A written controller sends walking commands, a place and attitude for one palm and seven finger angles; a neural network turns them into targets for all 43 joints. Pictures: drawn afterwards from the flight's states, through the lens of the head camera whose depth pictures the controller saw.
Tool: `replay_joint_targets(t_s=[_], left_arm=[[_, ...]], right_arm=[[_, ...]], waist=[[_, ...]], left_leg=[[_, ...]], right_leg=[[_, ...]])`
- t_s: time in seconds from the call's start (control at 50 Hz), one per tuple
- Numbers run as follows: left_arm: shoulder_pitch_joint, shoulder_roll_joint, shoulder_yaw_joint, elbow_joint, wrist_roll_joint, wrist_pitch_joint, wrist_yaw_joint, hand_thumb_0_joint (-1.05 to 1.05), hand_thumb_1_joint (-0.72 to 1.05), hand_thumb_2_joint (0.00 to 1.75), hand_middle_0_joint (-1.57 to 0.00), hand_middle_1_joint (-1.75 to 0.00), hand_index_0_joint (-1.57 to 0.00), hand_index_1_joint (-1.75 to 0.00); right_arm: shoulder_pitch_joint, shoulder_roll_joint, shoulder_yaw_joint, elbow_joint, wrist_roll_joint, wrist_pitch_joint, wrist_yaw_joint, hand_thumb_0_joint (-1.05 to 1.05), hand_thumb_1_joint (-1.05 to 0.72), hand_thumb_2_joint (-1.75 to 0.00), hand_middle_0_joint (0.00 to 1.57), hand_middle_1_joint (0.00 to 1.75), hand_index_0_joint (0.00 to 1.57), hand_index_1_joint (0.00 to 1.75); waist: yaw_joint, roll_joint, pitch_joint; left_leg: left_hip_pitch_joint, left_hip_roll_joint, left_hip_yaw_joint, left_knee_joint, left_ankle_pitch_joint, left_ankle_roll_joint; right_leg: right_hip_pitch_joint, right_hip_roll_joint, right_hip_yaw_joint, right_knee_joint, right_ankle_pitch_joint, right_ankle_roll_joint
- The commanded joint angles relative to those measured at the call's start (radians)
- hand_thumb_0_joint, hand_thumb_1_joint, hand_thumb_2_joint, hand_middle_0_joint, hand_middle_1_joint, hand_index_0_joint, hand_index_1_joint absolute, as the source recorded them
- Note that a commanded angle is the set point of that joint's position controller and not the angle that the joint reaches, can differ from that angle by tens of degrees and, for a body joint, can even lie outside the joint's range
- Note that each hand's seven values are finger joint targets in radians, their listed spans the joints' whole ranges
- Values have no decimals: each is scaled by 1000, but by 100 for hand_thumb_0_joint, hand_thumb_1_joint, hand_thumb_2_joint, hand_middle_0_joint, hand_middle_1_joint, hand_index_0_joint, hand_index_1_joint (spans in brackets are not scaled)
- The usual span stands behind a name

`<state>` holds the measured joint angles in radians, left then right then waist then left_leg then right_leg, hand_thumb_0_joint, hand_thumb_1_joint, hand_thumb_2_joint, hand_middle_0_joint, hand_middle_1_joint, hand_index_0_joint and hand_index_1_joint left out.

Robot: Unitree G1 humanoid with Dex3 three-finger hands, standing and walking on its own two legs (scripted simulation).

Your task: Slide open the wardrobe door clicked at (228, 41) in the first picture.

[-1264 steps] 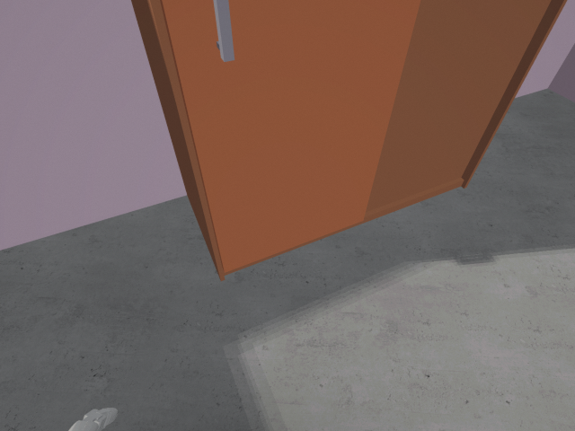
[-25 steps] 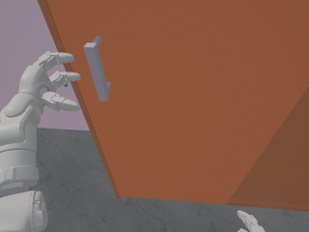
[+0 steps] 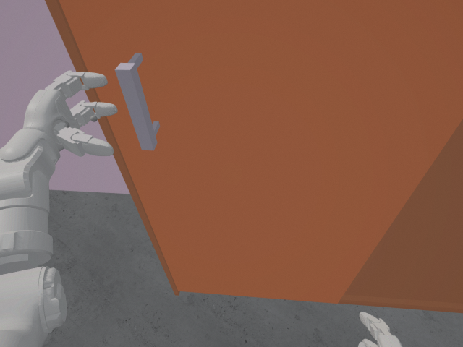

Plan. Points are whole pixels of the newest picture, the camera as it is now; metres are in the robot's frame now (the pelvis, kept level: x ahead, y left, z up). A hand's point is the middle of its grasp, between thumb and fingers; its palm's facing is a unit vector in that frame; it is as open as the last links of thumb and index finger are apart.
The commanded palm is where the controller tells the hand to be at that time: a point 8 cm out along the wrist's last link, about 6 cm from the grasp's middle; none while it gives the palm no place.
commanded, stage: move the hooked fingers beside the handle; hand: left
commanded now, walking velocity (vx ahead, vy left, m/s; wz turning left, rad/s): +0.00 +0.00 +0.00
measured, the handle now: (143, 103) +0.46 +0.18 +0.22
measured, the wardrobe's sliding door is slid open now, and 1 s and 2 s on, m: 0.00 0.00 0.00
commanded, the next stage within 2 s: feel for the door with the fingertips in 0.58 s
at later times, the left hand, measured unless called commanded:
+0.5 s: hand (108, 127) +0.40 +0.22 +0.21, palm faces -0.01 -1.00 -0.01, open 14.0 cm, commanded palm +0.37 +0.28 +0.22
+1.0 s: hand (115, 128) +0.39 +0.21 +0.21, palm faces -0.01 -1.00 -0.01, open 14.0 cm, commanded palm +0.36 +0.26 +0.22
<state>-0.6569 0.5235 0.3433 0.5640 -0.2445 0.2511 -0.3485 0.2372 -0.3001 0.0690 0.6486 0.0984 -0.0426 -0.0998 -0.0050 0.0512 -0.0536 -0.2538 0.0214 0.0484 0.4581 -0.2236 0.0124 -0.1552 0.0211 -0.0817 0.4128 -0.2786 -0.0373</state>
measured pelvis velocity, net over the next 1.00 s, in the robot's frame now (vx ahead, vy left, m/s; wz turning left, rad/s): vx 0.00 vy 0.01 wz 0.00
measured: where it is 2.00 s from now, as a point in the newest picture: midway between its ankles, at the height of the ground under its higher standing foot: outside the picture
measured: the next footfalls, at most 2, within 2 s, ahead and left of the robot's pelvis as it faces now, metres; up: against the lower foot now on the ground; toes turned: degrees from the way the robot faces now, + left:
none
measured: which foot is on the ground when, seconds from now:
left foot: down 0.00-1.00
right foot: down 0.00-1.00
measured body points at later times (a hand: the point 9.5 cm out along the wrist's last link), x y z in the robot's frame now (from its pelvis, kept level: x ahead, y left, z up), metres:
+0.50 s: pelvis +0.01 +0.00 +0.00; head +0.00 -0.02 +0.45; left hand +0.39 +0.28 +0.21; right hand +0.17 -0.24 -0.10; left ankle +0.01 +0.11 -0.74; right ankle -0.04 -0.09 -0.74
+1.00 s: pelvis +0.00 +0.01 +0.00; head -0.01 -0.01 +0.45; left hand +0.38 +0.26 +0.22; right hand +0.17 -0.24 -0.09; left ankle +0.01 +0.11 -0.74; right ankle -0.04 -0.09 -0.74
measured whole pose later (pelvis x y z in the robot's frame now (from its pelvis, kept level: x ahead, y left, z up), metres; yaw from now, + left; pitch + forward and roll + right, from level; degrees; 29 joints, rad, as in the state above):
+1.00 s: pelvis +0.00 +0.01 +0.00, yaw +0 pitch +0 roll +0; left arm -0.56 0.40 0.29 0.36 -0.25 0.30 -0.26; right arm 0.20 -0.28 0.07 0.64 0.09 -0.04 -0.08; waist 0.01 0.04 -0.05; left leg -0.24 0.01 0.06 0.46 -0.23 0.02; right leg -0.14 0.01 -0.07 0.42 -0.29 -0.03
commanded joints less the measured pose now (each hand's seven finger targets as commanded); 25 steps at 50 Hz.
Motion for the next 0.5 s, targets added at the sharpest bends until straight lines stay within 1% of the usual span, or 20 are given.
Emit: replay_joint_targets(t_s=[0.0, 0.04, 0.06, 0.1, 0.12, 0.14, 0.16, 0.18, 0.2, 0.22, 0.24, 0.26, 0.3, 0.32, 0.34, 0.38, 0.42, 0.44, 0.46, 0.48], left_arm=[[-334, 217, 37, -203, -36, -48, -32, 0, -50, 30, -30, -120, -30, -120], [-360, 239, 66, -213, -35, -51, -17, 0, -50, 30, -30, -120, -30, -120], [-388, 266, 87, -252, -32, -63, -8, 0, -50, 30, -30, -120, -30, -120], [-398, 344, 141, -296, -26, -87, 13, 0, -50, 30, -30, -120, -30, -120], [-436, 322, 128, -333, -21, -97, 18, 0, -50, 30, -30, -120, -30, -120], [-441, 330, 139, -325, -15, -105, 27, 0, -50, 30, -30, -120, -30, -120], [-473, 299, 106, -363, -10, -116, 29, 0, -50, 30, -30, -120, -30, -120], [-467, 288, 103, -368, -8, -116, 31, 0, -50, 30, -30, -120, -30, -120], [-464, 287, 90, -379, -9, -123, 30, 0, -50, 30, -30, -120, -30, -120], [-455, 259, 74, -374, -10, -115, 27, 0, -50, 30, -30, -120, -30, -120], [-431, 249, 72, -336, -12, -101, 23, 0, -50, 30, -30, -120, -30, -120], [-416, 214, 44, -317, -15, -87, 14, 0, -50, 30, -30, -120, -30, -120], [-370, 162, -3, -259, -22, -52, 1, 0, -50, 30, -30, -120, -30, -120], [-372, 165, 4, -252, -26, -37, 1, 0, -50, 30, -30, -120, -30, -120], [-310, 189, 35, -215, -23, -15, 3, 0, -50, 30, -30, -120, -30, -120], [-310, 169, 20, -225, -24, 6, 8, 0, -50, 30, -30, -120, -30, -120], [-333, 237, 76, -241, -21, -5, 26, 0, -50, 30, -30, -120, -30, -120], [-346, 239, 79, -257, -19, -13, 31, 0, -50, 30, -30, -120, -30, -120], [-369, 267, 106, -283, -17, -29, 41, 0, -50, 30, -30, -120, -30, -120], [-420, 278, 106, -317, -12, -50, 47, 0, -50, 30, -30, -120, -30, -120]], right_arm=[[-97, -125, -60, -160, 1, -47, -1, 0, -90, -90, 20, 30, 20, 30], [-98, -124, -59, -161, -1, -51, 2, 0, -90, -90, 20, 30, 20, 30], [-95, -126, -60, -161, -4, -51, 2, 0, -90, -90, 20, 30, 20, 30], [-95, -128, -61, -164, -6, -50, 3, 0, -90, -90, 20, 30, 20, 30], [-104, -120, -56, -171, -10, -53, 4, 0, -90, -90, 20, 30, 20, 30], [-100, -117, -55, -168, -11, -54, 2, 0, -90, -90, 20, 30, 20, 30], [-99, -116, -54, -169, -12, -56, 1, 0, -90, -90, 20, 30, 20, 30], [-100, -113, -55, -170, -12, -59, 1, 0, -90, -90, 20, 30, 20, 30], [-94, -115, -57, -167, -12, -60, 0, 0, -90, -90, 20, 30, 20, 30], [-104, -112, -54, -166, -11, -62, -1, 0, -90, -90, 20, 30, 20, 30], [-99, -113, -53, -159, -10, -61, -2, 0, -90, -90, 20, 30, 20, 30], [-99, -116, -53, -160, -9, -60, -2, 0, -90, -90, 20, 30, 20, 30], [-99, -117, -56, -155, -3, -56, -3, 0, -90, -90, 20, 30, 20, 30], [-104, -119, -56, -152, -1, -55, -3, 0, -90, -90, 20, 30, 20, 30], [-102, -122, -57, -153, -2, -50, -1, 0, -90, -90, 20, 30, 20, 30], [-106, -121, -56, -161, -2, -42, 1, 0, -90, -90, 20, 30, 20, 30], [-104, -124, -59, -161, -6, -35, 2, 0, -90, -90, 20, 30, 20, 30], [-108, -119, -57, -167, -7, -34, 3, 0, -90, -90, 20, 30, 20, 30], [-108, -117, -56, -169, -10, -33, 1, 0, -90, -90, 20, 30, 20, 30], [-113, -115, -54, -171, -11, -34, 0, 0, -90, -90, 20, 30, 20, 30]], waist=[[5, -48, -255], [7, -55, -244], [6, -61, -264], [17, -35, -282], [16, 7, -297], [12, 1, -294], [6, 43, -310], [6, 63, -312], [2, 54, -324], [1, 78, -313], [0, 54, -284], [-1, 35, -279], [-5, 23, -244], [-7, 0, -226], [10, -17, -225], [12, -57, -231], [16, -85, -247], [18, -76, -257], [18, -92, -269], [13, -63, -280]], left_leg=[[194, -17, -52, -2, 265, 47], [179, -17, -60, -2, 241, 48], [185, -17, -60, -2, 252, 49], [188, -19, -53, 1, 265, 49], [197, -22, -58, 1, 275, 49], [203, -19, -61, 2, 283, 48], [229, -17, -61, 2, 307, 46], [245, -16, -59, 7, 315, 45], [257, -12, -58, 8, 328, 44], [261, -14, -59, 7, 319, 44], [248, -12, -62, 4, 314, 42], [241, -12, -64, 0, 302, 42], [228, -11, -60, -1, 283, 41], [216, -9, -62, -4, 263, 43], [197, -10, -64, -6, 254, 42], [186, -11, -66, -6, 259, 42], [177, -12, -63, -5, 261, 44], [181, -14, -62, -4, 261, 45], [183, -14, -62, -4, 267, 46], [192, -15, -60, -4, 271, 46]], right_leg=[[-23, -9, 60, -32, 390, 16], [-39, -6, 63, -32, 363, 17], [-29, -7, 66, -30, 376, 18], [0, -10, 71, -29, 384, 17], [3, -9, 74, -24, 392, 15], [2, -6, 69, -21, 391, 13], [-3, -4, 67, -19, 401, 10], [-11, -3, 68, -22, 401, 10], [-3, -3, 62, -23, 401, 9], [-18, -1, 65, -26, 395, 10], [-25, 1, 58, -28, 387, 8], [-31, 2, 55, -28, 377, 9], [-47, 0, 49, -32, 356, 9], [-60, 0, 50, -35, 349, 12], [-55, -2, 51, -32, 342, 12], [-53, -4, 49, -25, 357, 14], [-33, -5, 54, -27, 368, 17], [-27, -5, 59, -23, 367, 16], [-16, -5, 60, -24, 376, 16], [-10, -5, 64, -22, 378, 16]])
